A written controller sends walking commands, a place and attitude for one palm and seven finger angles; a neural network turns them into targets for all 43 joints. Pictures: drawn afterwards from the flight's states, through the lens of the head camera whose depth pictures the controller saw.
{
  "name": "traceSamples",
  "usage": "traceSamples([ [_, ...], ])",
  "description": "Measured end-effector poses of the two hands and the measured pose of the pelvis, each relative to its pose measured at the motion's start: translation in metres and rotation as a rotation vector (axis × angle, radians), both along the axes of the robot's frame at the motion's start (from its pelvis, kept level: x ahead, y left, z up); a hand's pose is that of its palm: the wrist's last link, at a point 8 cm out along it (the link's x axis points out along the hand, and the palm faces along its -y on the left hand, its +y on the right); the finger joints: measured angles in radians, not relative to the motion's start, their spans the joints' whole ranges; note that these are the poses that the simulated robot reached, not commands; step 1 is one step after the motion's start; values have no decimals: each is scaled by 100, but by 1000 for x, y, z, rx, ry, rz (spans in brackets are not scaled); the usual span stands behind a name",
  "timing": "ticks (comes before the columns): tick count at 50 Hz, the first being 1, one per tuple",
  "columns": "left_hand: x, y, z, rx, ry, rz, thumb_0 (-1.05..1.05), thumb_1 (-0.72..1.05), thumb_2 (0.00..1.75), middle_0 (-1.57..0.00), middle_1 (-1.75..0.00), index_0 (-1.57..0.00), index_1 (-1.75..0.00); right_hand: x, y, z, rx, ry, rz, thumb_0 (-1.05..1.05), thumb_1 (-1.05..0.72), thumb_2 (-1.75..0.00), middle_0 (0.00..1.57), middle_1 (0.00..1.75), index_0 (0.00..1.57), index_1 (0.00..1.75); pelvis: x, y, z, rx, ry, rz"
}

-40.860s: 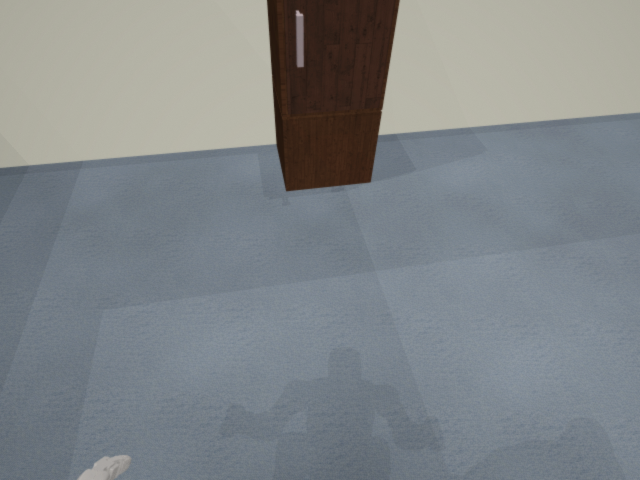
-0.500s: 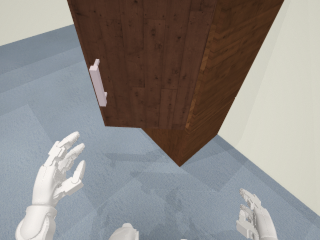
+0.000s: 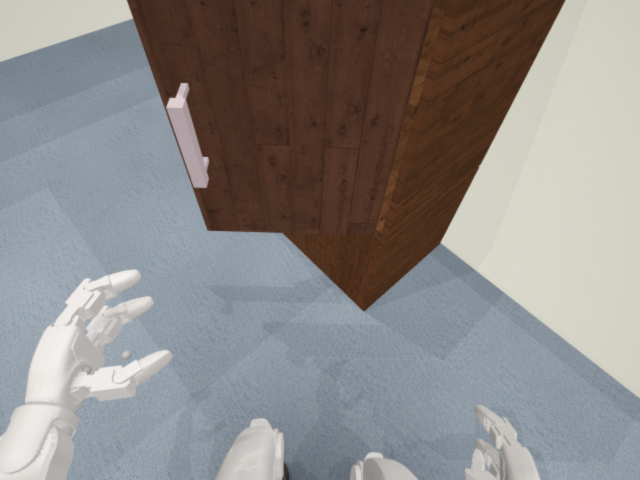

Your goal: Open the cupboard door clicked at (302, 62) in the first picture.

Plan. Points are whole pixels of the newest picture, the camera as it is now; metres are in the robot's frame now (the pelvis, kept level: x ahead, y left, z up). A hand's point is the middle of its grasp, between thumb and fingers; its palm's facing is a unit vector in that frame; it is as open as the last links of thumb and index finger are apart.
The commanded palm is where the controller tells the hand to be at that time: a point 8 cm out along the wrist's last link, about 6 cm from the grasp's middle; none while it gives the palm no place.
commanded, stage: raise the hand with hooked fingers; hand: left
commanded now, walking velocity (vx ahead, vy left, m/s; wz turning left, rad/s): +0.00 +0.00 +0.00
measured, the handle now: (192, 138) +0.60 +0.24 +0.04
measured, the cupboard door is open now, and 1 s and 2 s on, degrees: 47 47 47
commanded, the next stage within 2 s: move the hooked fingers beside the handle in 1.28 s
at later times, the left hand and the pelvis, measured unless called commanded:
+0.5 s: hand (69, 337) +0.26 +0.29 +0.05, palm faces +0.07 -1.00 -0.06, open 13.7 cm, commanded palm +0.24 +0.34 +0.05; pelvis +0.00 +0.03 +0.00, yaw +1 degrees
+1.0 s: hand (75, 318) +0.28 +0.29 +0.05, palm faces +0.02 -1.00 -0.05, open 14.0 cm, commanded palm +0.26 +0.34 +0.05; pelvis +0.00 +0.02 +0.01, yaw +0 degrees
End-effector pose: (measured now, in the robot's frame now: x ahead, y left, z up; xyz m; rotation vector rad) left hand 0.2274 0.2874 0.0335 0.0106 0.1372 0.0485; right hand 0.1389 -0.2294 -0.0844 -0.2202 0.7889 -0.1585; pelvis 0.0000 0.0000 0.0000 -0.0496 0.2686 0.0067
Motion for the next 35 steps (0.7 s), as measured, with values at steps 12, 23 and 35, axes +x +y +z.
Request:
traceSamples([
  [12,3,21,-7,26,-71,-42,0,-14,45,-27,-97,-27,-97,8,-6,6,-96,17,19,1,-90,-90,21,30,20,30,2,23,-5,-18,25,7],
  [23,7,53,23,64,-150,23,0,-39,35,-29,-113,-29,-113,34,28,27,-63,-75,102,1,-90,-90,21,30,20,30,-1,33,4,-28,-3,21],
  [35,16,66,24,59,-124,3,-1,-49,30,-30,-120,-30,-119,13,24,26,-80,-22,99,1,-90,-90,21,30,21,30,-7,32,8,-26,-20,22],
])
